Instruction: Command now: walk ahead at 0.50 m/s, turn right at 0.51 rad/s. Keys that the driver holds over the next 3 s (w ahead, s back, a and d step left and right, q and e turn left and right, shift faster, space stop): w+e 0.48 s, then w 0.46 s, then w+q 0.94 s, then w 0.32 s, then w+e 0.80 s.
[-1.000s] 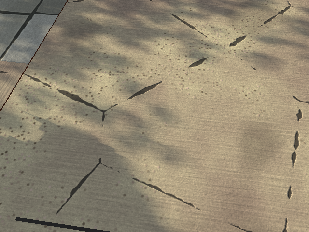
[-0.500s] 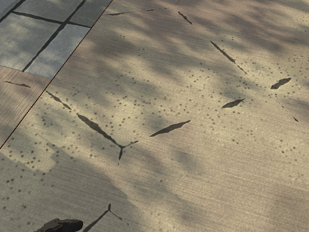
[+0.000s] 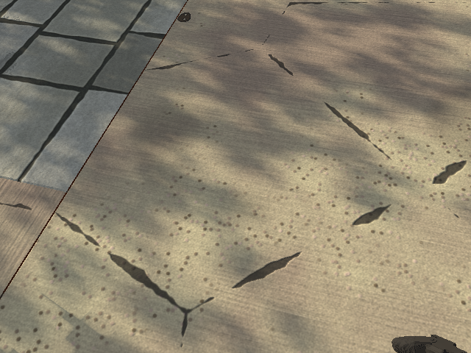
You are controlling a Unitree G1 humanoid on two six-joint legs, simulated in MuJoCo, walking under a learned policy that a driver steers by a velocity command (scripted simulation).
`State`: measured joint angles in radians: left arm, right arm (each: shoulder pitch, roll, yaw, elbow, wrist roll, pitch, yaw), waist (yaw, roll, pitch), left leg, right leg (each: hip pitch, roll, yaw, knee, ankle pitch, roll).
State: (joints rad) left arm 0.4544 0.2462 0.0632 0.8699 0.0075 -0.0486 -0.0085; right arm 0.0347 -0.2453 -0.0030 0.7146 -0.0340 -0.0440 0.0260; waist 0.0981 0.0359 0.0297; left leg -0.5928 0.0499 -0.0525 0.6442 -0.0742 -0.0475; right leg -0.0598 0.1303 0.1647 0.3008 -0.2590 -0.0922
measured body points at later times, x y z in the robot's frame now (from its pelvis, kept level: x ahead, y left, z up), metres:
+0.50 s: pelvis +0.24 +0.01 +0.00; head +0.27 +0.01 +0.45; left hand +0.51 +0.18 -0.10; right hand +0.15 -0.25 -0.13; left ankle +0.17 +0.13 -0.74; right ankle +0.34 -0.15 -0.69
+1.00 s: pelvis +0.48 -0.12 +0.00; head +0.49 -0.13 +0.45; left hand +0.57 +0.13 -0.13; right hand +0.50 -0.40 -0.12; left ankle +0.68 -0.04 -0.69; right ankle +0.38 -0.14 -0.74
